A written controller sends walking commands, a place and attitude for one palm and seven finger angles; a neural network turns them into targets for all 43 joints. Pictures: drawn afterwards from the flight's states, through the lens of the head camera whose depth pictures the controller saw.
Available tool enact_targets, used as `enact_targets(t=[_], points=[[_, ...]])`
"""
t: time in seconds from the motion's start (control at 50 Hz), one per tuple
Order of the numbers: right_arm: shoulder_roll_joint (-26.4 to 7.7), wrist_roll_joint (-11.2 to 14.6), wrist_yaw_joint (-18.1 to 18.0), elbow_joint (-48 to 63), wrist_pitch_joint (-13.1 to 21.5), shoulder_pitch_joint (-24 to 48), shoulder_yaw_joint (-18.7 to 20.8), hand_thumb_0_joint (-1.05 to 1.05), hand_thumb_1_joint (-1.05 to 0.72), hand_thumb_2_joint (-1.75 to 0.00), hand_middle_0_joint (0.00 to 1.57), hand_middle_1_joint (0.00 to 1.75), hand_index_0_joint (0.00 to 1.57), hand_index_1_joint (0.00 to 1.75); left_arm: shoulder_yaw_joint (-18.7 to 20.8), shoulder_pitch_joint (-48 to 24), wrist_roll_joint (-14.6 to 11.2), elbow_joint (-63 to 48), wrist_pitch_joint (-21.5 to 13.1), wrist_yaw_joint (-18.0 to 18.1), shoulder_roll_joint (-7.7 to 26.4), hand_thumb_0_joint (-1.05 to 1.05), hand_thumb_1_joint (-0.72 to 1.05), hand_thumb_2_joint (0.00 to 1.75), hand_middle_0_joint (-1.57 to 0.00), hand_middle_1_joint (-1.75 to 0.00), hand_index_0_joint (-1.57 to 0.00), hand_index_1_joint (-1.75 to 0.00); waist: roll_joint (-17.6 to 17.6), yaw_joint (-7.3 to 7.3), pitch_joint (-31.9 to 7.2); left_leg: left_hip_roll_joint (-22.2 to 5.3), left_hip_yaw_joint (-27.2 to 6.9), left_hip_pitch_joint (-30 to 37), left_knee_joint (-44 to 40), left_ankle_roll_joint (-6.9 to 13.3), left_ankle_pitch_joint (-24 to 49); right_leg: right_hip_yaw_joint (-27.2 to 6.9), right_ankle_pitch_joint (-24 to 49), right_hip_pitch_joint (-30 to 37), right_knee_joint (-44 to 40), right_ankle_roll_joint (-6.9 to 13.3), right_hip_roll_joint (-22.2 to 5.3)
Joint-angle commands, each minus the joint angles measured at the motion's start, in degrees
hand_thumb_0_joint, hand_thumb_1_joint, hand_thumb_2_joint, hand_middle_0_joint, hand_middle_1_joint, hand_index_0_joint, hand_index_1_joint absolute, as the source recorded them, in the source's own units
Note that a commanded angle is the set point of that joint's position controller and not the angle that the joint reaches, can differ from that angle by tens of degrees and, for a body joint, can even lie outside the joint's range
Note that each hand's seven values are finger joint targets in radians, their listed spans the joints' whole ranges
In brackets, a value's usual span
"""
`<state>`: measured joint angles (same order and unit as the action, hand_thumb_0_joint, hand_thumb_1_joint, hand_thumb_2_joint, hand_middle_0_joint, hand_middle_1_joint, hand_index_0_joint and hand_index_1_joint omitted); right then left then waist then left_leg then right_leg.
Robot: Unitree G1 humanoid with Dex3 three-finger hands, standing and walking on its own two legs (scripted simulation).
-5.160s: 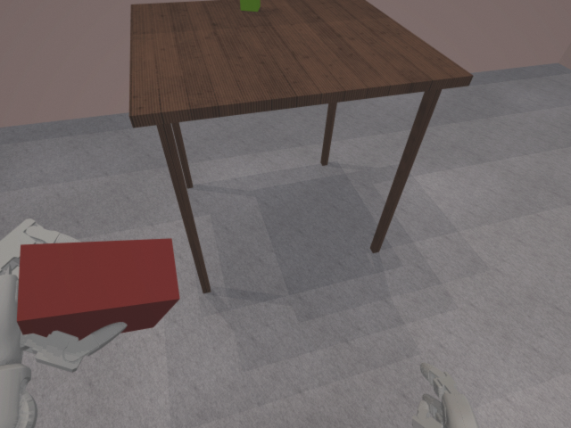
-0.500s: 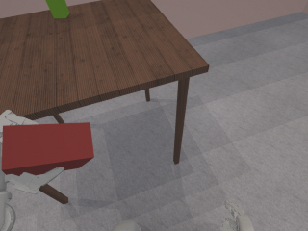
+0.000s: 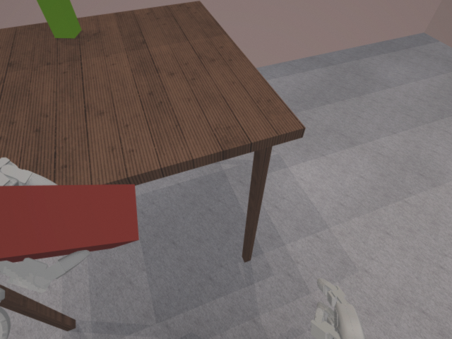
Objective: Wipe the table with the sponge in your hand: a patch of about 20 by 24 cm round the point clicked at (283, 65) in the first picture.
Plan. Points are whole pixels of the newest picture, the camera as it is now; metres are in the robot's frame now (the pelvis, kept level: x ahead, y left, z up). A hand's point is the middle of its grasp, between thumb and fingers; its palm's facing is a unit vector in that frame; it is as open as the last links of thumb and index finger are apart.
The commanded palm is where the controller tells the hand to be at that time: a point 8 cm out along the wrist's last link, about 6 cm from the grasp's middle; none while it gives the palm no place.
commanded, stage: come to a stop and stand still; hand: left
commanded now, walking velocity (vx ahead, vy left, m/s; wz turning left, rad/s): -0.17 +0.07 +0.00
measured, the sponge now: (87, 223) +0.23 +0.19 +0.16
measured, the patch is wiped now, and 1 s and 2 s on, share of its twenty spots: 0.00 0.00 0.00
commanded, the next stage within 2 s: look again from close up in 1.40 s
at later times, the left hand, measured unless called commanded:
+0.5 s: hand out of the picture +0.23 +0.30 +0.19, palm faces +0.51 -0.76 -0.41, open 10.5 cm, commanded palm +0.15 +0.29 +0.18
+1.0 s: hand out of the picture +0.18 +0.31 +0.17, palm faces +0.49 -0.82 -0.29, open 10.5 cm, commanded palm +0.13 +0.33 +0.18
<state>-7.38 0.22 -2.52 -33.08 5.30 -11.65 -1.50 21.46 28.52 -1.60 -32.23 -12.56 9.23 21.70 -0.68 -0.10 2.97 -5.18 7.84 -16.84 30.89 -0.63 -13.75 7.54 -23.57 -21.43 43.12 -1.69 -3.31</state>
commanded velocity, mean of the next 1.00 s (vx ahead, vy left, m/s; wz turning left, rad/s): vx -0.03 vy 0.03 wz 0.00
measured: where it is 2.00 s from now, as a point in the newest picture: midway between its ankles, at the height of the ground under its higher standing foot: outside the picture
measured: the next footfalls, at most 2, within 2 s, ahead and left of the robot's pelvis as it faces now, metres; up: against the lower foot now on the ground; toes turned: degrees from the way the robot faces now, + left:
right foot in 0.04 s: +0.08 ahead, -0.08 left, +0.00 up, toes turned +4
left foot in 0.40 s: +0.04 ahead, +0.12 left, +0.00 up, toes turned +5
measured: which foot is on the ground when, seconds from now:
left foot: down 0.00-0.06, up 0.08-0.38, down 0.40-1.00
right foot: up 0.00-0.02, down 0.04-1.00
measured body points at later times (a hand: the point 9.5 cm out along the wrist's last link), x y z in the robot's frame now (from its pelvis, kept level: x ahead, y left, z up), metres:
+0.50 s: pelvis -0.01 +0.01 +0.00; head +0.03 +0.03 +0.45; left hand +0.20 +0.33 +0.21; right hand +0.17 -0.24 -0.07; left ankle +0.00 +0.12 -0.73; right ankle +0.03 -0.10 -0.73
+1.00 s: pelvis -0.02 +0.04 +0.01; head -0.03 +0.06 +0.46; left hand +0.15 +0.35 +0.19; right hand +0.17 -0.15 -0.06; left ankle +0.00 +0.12 -0.73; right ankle +0.04 -0.09 -0.73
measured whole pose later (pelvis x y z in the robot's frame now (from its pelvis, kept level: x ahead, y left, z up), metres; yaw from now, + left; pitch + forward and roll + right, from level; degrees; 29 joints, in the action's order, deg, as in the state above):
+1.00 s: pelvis -0.02 +0.04 +0.01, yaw +3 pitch -3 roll -1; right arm -9.9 -1.3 0.1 -33.7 10.0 -13.4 -3.2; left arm 19.0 18.4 -0.2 -20.3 -13.3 6.0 17.2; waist 1.5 -3.6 1.7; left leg 1.9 3.2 -11.3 25.9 3.3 -12.0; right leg -1.5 -8.6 -12.2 23.5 -0.7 0.4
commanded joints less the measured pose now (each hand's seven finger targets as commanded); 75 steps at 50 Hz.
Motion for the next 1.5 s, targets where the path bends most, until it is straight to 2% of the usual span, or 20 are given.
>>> enact_targets(t=[0.0, 0.04, 0.06, 0.1, 0.16, 0.24, 0.32, 0.34, 0.36, 0.38, 0.4, 0.42, 0.46, 0.56, 0.62, 0.7, 0.78, 0.9, 1.22, 1.48], points=[[-9.9, 0.3, -1.8, 6.4, 1.9, 3.5, 3.7, 0.0, -0.9, -0.9, 0.2, 0.3, 0.2, 0.3, 5.6, -4.9, 0.0, -6.7, -2.1, 1.1, 7.9, 0.0, 0.1, 1.3, -1.2, -1.6, -1.2, -1.6, -6.1, -0.04, -8.5, -7.8, -5.1, 0.5, -2.0, 4.2, 3.4, 0.1, 10.2, 12.7, -18.3, 0.0, 0.3], [-7.9, 0.3, -1.7, 7.2, 1.5, 3.6, 2.7, 0.0, -0.9, -0.9, 0.2, 0.3, 0.2, 0.3, 6.1, -8.0, -0.1, -4.9, -1.3, 1.3, 9.9, 0.0, 0.1, 1.3, -1.2, -1.6, -1.2, -1.6, 10.3, 1.2, -7.7, 1.9, 0.1, -7.5, 10.6, -0.8, -9.4, -20.1, 30.0, 14.5, -22.5, 5.8, -14.2], [-9.1, 0.4, -1.3, 7.0, 1.5, 3.7, 3.6, 0.0, -0.9, -0.9, 0.2, 0.3, 0.2, 0.3, 6.7, -7.4, -0.8, -3.3, -0.6, 1.0, 9.8, 0.0, 0.1, 1.3, -1.2, -1.6, -1.2, -1.6, 16.3, -0.18, -7.5, 3.4, -3.1, -9.4, 20.2, -1.5, -15.1, -25.2, 38.0, 14.2, -24.0, 9.2, -18.9], [-8.0, 0.4, -1.0, 6.5, 0.9, 5.7, 2.6, 0.0, -0.9, -0.9, 0.2, 0.3, 0.2, 0.3, 6.9, -6.8, -0.5, -4.5, -0.9, 1.2, 10.3, 0.0, 0.1, 1.3, -1.2, -1.6, -1.2, -1.6, 13.0, 0.17, -8.1, 2.6, -8.2, -12.2, 30.1, -2.1, -15.1, -21.5, 49.0, 16.4, -21.1, 11.0, -20.2], [-7.0, -0.2, -1.5, 7.0, -0.3, 7.0, 1.5, 0.0, -0.9, -0.9, 0.2, 0.3, 0.2, 0.3, 7.9, -3.2, 0.3, -6.8, -2.1, 1.7, 10.0, 0.0, 0.1, 1.3, -1.2, -1.6, -1.2, -1.6, 9.5, -0.09, -10.7, 2.9, -5.8, -9.6, 23.0, -2.2, -13.2, -11.2, 57.7, 19.4, -17.2, 8.8, -16.3], [-7.3, -0.6, -1.8, 8.9, -1.3, 6.9, 2.2, 0.0, -0.9, -0.9, 0.2, 0.3, 0.2, 0.3, 8.3, 1.8, 0.2, -10.1, -2.3, 2.4, 9.3, 0.0, 0.1, 1.3, -1.2, -1.6, -1.2, -1.6, 8.5, -1.19, -12.9, 3.7, -3.2, -5.7, 11.4, -1.7, -9.5, -10.1, 53.3, 20.6, -17.2, 8.9, -15.2], [-8.9, -0.3, -1.9, 9.4, -2.2, 4.2, 3.8, 0.0, -0.9, -0.9, 0.2, 0.3, 0.2, 0.3, 7.8, 1.0, -0.1, -13.5, -1.8, 2.7, 9.3, 0.0, 0.1, 1.3, -1.2, -1.6, -1.2, -1.6, 5.8, 0.47, -13.9, 3.5, -3.8, 3.3, -3.0, -1.5, 1.3, -9.3, 40.6, 16.9, -14.8, 6.4, -12.9], [-9.8, -2.7, -2.2, 7.9, 3.8, -3.0, 6.4, 0.0, -0.9, -0.9, 0.2, 0.3, 0.2, 0.3, 38.8, -54.3, 5.5, -14.6, -6.4, 1.9, 50.4, 0.0, 0.1, 1.3, -1.2, -1.6, -1.2, -1.6, 13.1, -3.84, -4.4, 4.2, 1.6, -7.7, 1.7, -2.0, 1.9, -15.3, 41.5, 9.7, -19.2, 4.6, -8.5], [-7.9, -1.0, -1.0, 5.1, 4.3, -1.9, 6.6, 0.0, -0.9, -0.9, 0.2, 0.3, 0.2, 0.3, 18.0, -21.8, 1.7, 15.1, -4.3, -0.9, 19.6, 0.0, 0.1, 1.3, -1.2, -1.6, -1.2, -1.6, 11.2, -2.37, -14.4, 4.8, -6.7, -2.1, 2.6, 0.2, 3.3, -18.7, 41.4, 14.5, -16.2, 9.2, -14.0], [-10.1, 0.7, 0.1, 8.0, 4.7, -1.4, 5.4, 0.0, -0.9, -0.9, 0.2, 0.3, 0.2, 0.3, 12.4, -16.3, 0.5, 13.2, -5.0, -1.6, 13.9, 0.0, 0.1, 1.3, -1.2, -1.6, -1.2, -1.6, 5.1, -2.66, -12.6, 4.6, -3.3, 1.0, 1.1, -0.5, 3.3, -18.7, 41.8, 15.5, -19.7, 6.7, -12.3], [-11.2, 0.8, 0.6, 7.6, 5.1, -0.7, 5.3, 0.0, -0.9, -0.9, 0.2, 0.3, 0.2, 0.3, 10.3, -15.3, -0.6, 6.3, -6.6, -2.1, 13.9, 0.0, 0.1, 1.3, -1.2, -1.6, -1.2, -1.6, 2.6, -2.21, -14.9, 4.6, -5.1, 1.7, -3.2, 0.3, 3.0, -14.0, 35.3, 20.1, -18.7, 6.1, -12.0], [-10.9, 1.4, 0.9, 7.7, 5.9, 1.8, 5.4, 0.0, -0.9, -0.9, 0.2, 0.3, 0.2, 0.3, 5.7, -10.2, -1.4, 5.6, -6.6, -2.4, 8.0, 0.0, 0.1, 1.3, -1.2, -1.6, -1.2, -1.6, -3.9, -1.94, -15.8, 3.5, -5.0, 6.2, -6.6, 0.9, 10.7, -11.6, 32.5, 19.9, -15.6, 5.6, -8.6], [-12.2, 0.7, 2.4, 8.9, 6.4, 2.9, 5.3, 0.0, -0.9, -0.9, 0.2, 0.3, 0.2, 0.3, 1.9, -8.1, -1.2, -6.7, -7.3, -2.7, 7.6, 0.0, 0.1, 1.3, -1.2, -1.6, -1.2, -1.6, -11.7, -2.2, -12.5, -1.4, -10.3, 6.3, -8.3, 2.3, 19.5, -6.9, 21.5, 14.1, -12.4, 2.8, -3.0], [-11.8, 0.4, 2.7, 10.2, 7.8, 4.1, 4.1, 0.0, -0.9, -0.9, 0.2, 0.3, 0.2, 0.3, 6.0, -11.7, -0.8, -7.9, -6.3, -1.6, 10.8, 0.0, 0.1, 1.3, -1.2, -1.6, -1.2, -1.6, -5.2, -2.54, -5.9, -3.0, -11.8, -6.6, -15.3, 2.9, -2.2, -4.3, 8.1, 16.1, -10.7, 2.2, 0.5], [-11.6, -0.1, 1.9, 10.3, 7.9, 4.6, 3.7, 0.0, -0.9, -0.9, 0.2, 0.3, 0.2, 0.3, 9.9, -16.1, -0.8, -7.5, -6.3, -1.4, 14.1, 0.0, 0.1, 1.3, -1.2, -1.6, -1.2, -1.6, -7.9, -2.19, -5.2, -3.0, -12.0, -6.7, -17.8, 3.0, -12.5, -5.4, 6.0, 15.4, -11.7, 2.3, 1.4], [-10.9, 0.1, 1.9, 9.4, 8.5, 3.7, 3.2, 0.0, -0.9, -0.9, 0.2, 0.3, 0.2, 0.3, 6.1, -18.3, -0.6, -3.9, -6.5, -2.2, 9.3, 0.0, 0.1, 1.3, -1.2, -1.6, -1.2, -1.6, -6.2, -2.05, -5.1, -2.2, -12.3, -7.8, -17.7, 3.5, -18.8, -7.3, 6.7, 17.0, -13.6, 2.5, 2.0], [-10.8, -0.2, 2.3, 8.5, 9.0, 3.4, 2.7, 0.0, -0.9, -0.9, 0.2, 0.3, 0.2, 0.3, 1.4, -19.0, 0.2, -2.6, -5.7, -2.9, 5.2, 0.0, 0.1, 1.3, -1.2, -1.6, -1.2, -1.6, -4.8, -1.88, -4.6, -1.4, -12.3, -5.1, -18.3, 2.3, -18.0, -8.7, 7.4, 15.7, -16.7, 2.1, 3.1], [-10.8, -0.7, 1.9, 8.3, 8.1, 3.6, 2.4, 0.0, -0.9, -0.9, 0.2, 0.3, 0.2, 0.3, 1.1, -19.1, 1.3, 0.3, -4.2, -2.7, 5.3, 0.0, 0.1, 1.3, -1.2, -1.6, -1.2, -1.6, -2.7, -1.87, -3.1, 0.1, -11.8, -3.6, -18.4, 1.6, -17.4, -10.8, 7.0, 13.8, -21.6, 1.8, 4.0], [-11.6, -0.9, 0.7, 9.8, 5.3, 4.3, 3.3, 0.0, -0.9, -0.9, 0.2, 0.3, 0.2, 0.3, 5.0, -9.1, -1.0, -3.7, -3.7, -2.6, 8.0, 0.0, 0.1, 1.3, -1.2, -1.6, -1.2, -1.6, -3.8, -1.29, -10.8, 4.1, -7.5, 7.9, -10.7, -0.6, 14.5, -9.6, 29.2, 16.2, -23.7, 2.3, 3.4], [-11.5, -0.7, -0.1, 9.7, 3.1, 3.9, 3.3, 0.0, -0.9, -0.9, 0.2, 0.3, 0.2, 0.3, 3.7, -10.3, -1.1, -3.4, -3.0, -2.3, 7.7, 0.0, 0.1, 1.3, -1.2, -1.6, -1.2, -1.6, -2.8, -1.3, -9.1, 4.1, -7.8, 6.7, -13.5, -0.3, 9.1, -8.4, 23.2, 16.7, -26.0, 1.5, 3.9]])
